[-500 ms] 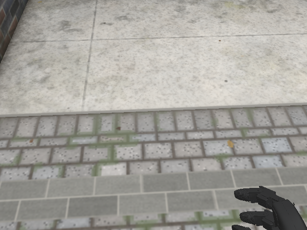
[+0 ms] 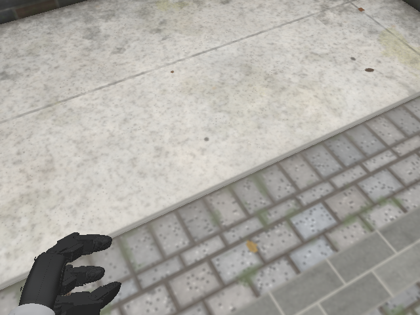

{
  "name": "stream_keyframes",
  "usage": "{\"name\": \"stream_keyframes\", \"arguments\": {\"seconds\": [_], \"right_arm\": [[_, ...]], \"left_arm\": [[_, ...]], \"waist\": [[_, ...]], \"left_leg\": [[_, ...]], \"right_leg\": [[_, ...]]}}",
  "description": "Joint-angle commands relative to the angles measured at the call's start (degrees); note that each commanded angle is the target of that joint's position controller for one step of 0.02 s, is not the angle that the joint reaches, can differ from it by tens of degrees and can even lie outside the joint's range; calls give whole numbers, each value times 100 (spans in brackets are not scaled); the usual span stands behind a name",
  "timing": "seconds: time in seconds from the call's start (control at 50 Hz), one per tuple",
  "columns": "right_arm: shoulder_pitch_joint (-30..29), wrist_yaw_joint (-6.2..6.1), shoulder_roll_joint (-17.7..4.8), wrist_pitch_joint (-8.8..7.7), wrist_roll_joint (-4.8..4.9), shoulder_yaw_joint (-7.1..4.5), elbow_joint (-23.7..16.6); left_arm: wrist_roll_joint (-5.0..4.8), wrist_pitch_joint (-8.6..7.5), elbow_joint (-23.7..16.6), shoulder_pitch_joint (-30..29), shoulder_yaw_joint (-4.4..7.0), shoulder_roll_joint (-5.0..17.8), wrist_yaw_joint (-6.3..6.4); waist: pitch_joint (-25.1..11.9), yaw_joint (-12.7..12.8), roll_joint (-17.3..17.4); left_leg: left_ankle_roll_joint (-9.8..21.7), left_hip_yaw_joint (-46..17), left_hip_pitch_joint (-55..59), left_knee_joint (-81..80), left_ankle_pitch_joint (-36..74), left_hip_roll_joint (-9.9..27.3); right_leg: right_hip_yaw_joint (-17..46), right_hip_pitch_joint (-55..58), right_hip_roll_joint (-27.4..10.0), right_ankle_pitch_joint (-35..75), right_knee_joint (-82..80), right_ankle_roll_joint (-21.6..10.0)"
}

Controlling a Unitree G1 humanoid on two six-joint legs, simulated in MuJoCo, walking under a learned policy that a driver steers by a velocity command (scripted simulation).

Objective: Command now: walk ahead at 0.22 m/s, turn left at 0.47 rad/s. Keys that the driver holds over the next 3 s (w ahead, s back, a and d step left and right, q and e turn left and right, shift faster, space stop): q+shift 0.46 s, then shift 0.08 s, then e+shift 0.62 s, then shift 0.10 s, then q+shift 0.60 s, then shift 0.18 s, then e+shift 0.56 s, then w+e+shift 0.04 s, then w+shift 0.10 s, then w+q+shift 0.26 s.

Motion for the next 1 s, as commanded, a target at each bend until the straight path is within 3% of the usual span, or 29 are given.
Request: {"name": "stream_keyframes", "arguments": {"seconds": [0.02, 0.04, 0.06, 0.08, 0.1, 0.12, 0.16, 0.2, 0.26, 0.34, 0.38, 0.4, 0.42, 0.44, 0.46, 0.48, 0.5, 0.54, 0.6, 0.66, 0.7, 0.74, 0.86, 0.9, 0.92, 0.94, 0.96, 0.98, 1.0], "right_arm": [[-974, -5, -652, -132, -51, -112, -817], [-98, -1, -68, -79, -66, 78, -810], [401, -4, -437, 27, 39, 24, -701], [213, -36, -728, 154, 64, -86, -713], [-19, -102, -725, 273, 30, -121, -776], [-112, -172, -686, 404, -6, -152, -795], [-119, -248, -443, 651, -46, -140, -932], [-255, -249, -231, 741, -90, -119, -1109], [-575, -103, -121, 739, -109, -95, -1318], [-781, 110, -299, 825, -106, -198, -1495], [-547, 62, -498, 832, -189, -340, -1424], [-412, -45, -1191, 789, -227, -531, -1507], [-676, -40, -1656, 657, -372, -542, -1816], [-665, 47, -1501, 524, -430, -530, -1851], [-837, 53, -1385, 434, -359, -491, -1837], [-1213, 6, -1129, 443, -227, -422, -1884], [-1495, -54, -894, 489, -164, -329, -1970], [-1628, -142, -660, 539, -244, -204, -2063], [-1635, -175, -385, 503, -303, -58, -1992], [-1803, -126, -8, 471, -425, 108, -1798], [-1778, -73, -310, 476, -470, 24, -1641], [-1788, -79, -613, 529, -418, -83, -1551], [-2152, -200, -494, 619, -261, -154, -1489], [-2296, -225, -449, 652, -167, -192, -1453], [-2114, -221, -331, 643, -173, -207, -1408], [-2356, -197, -48, 600, -394, -139, -1705], [-3048, -209, -56, 517, -393, -123, -1899], [-2964, -186, -137, 479, -305, -163, -1837], [-2812, -187, -170, 470, -263, -196, -1726]], "left_arm": [[201, 49, 83, 1628, 396, 1090, 213], [388, 170, -19, 1865, 407, 1277, 288], [229, 308, -79, 1848, 350, 926, 247], [42, 382, -118, 1583, 319, 718, 226], [-81, 412, -93, 1307, 306, 582, 228], [-104, 423, -87, 1023, 286, 472, 236], [19, 428, -67, 534, 356, 544, 254], [42, 379, -32, 325, 421, 545, 296], [-32, 346, 27, 164, 503, 611, 361], [-211, 364, 228, 359, 609, 750, 308], [-282, 402, 411, 641, 591, 517, 258], [-117, 468, 433, 949, 560, 322, 218], [60, 505, 86, 673, 523, 301, 258], [16, 511, 32, 319, 586, 553, 311], [-88, 495, 12, 274, 608, 583, 355], [-87, 500, 173, 531, 648, 646, 411], [-52, 513, 269, 675, 674, 726, 443], [-57, 515, 405, 915, 672, 675, 395], [-130, 556, 575, 1114, 545, 444, 349], [-142, 590, 696, 1270, 392, 174, 260], [-191, 609, 594, 1161, 431, 447, 226], [-252, 610, 461, 1144, 506, 741, 223], [-289, 635, 447, 1721, 501, 479, 136], [-274, 644, 508, 2061, 529, 464, 100], [-227, 636, 469, 2171, 630, 781, 143], [-189, 594, 338, 2178, 824, 1567, 239], [24, 512, 246, 2392, 797, 1480, 210], [69, 415, 217, 2298, 774, 1358, 202], [-67, 377, 155, 1985, 778, 1246, 237]], "waist": [[-1203, 1408, 152], [-2264, 1186, -1190], [-3029, 1192, -1199], [-2598, 1114, -740], [-2116, 1012, -483], [-1683, 881, -380], [-1145, 566, -625], [-1035, 483, -617], [-1156, 489, -568], [-1095, 506, -533], [-942, 418, 33], [-581, 522, 1749], [-698, 682, 2501], [-1059, 366, 1678], [-913, 513, 1337], [-884, 737, 965], [-929, 823, 1012], [-1198, 899, 1013], [-1328, 832, 808], [-1194, 786, 929], [-820, 628, 1078], [-540, 555, 1056], [-796, 810, 819], [-830, 1039, 748], [-776, 1003, 96], [-636, 797, -1495], [-820, 1300, -1395], [-882, 1170, -734], [-839, 974, -361]], "left_leg": [[165, -728, -1794, 1546, 2352, 261], [-176, -407, -2874, 3616, -1700, -167], [-273, -565, -2999, 4621, -2335, 21], [-383, -493, -3337, 5030, -2066, 246], [-478, -309, -3599, 5056, -1746, 417], [-588, -228, -3584, 5035, -1478, 565], [-677, -49, -2998, 4831, -1016, 701], [-618, 56, -2638, 4288, -583, 792], [-341, 159, -1955, 3062, 324, 863], [25, 528, -1356, 1851, 704, 644], [402, 426, -633, 989, 1297, 371], [918, -1194, -169, 137, 3447, 1360], [1968, -3139, -41, -222, 3631, 2214], [2075, -3046, -92, -475, 2674, 2182], [1776, -2736, -193, -522, 2051, 1886], [1444, -2309, -241, -404, 1796, 1691], [1290, -2043, -402, -294, 2000, 1609], [1219, -1648, -587, -173, 2622, 1373], [1233, -1221, -347, -134, 2890, 1348], [1200, -827, -747, -271, 2028, 1249], [1328, -920, -991, -401, 1415, 1386], [1462, -1150, -849, -393, 1420, 1640], [1401, -866, -204, 205, 3253, 1936], [988, -361, -434, 687, 2886, 1672], [470, 133, -1007, 1552, 1810, 1201], [-201, 730, -2705, 2969, -450, 178], [-286, -31, -3541, 4096, -1987, -366], [-230, -418, -3706, 4558, -1731, -183], [-217, -499, -3821, 4592, -1227, -86]], "right_leg": [[326, 3357, -662, 2801, -114, -430], [1712, 4670, -2606, 5253, 309, -1378], [2069, 4722, -2909, 5024, 333, -1745], [1664, 4374, -2572, 4121, 182, -1653], [1316, 3906, -2301, 3172, -35, -1501], [1055, 3281, -2128, 2433, -320, -1415], [501, 1947, -1954, 1350, -943, -1318], [-12, 1506, -1905, 998, -1181, -1271], [-633, 1409, -1881, 719, -1163, -1081], [-1024, 1657, -2027, -11, -732, -717], [-1381, 1229, -1637, -1226, 287, -145], [-1925, 88, -909, -2884, 2022, 426], [-1033, -1188, -102, -4254, 3547, 688], [-269, -1352, -59, -3998, 4160, 530], [-62, -1394, -107, -3443, 4122, 357], [-19, -1394, -248, -2932, 3980, 314], [-29, -1204, -301, -2652, 3864, 346], [-156, -662, -191, -2320, 3941, 450], [-254, -362, -295, -2115, 3293, 595], [-308, 612, -543, -1979, 2019, 632], [-488, 814, -460, -2197, 1744, 594], [-581, 526, -386, -2579, 1769, 515], [-823, 657, -362, -2720, 1321, 291], [-902, 1260, -213, -1717, 155, 32], [2, 1742, -558, -496, -551, -308], [2189, 2524, -1878, 1875, -683, -1169], [2883, 2793, -2246, 2185, -951, -1985], [2494, 2941, -2013, 1872, -883, -1839], [2062, 3033, -1659, 1699, -733, -1492]]}}
Next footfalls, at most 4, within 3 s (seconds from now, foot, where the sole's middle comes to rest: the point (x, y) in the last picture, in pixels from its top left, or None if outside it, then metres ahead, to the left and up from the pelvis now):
0.02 right None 0.20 -0.11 -0.77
0.38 left None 0.13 0.16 -0.77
0.92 right None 0.17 -0.06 -0.77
1.38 left None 0.19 0.17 -0.77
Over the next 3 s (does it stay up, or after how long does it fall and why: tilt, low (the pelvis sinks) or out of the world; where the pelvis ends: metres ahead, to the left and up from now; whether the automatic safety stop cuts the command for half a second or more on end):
stays up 0.24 0.04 0.01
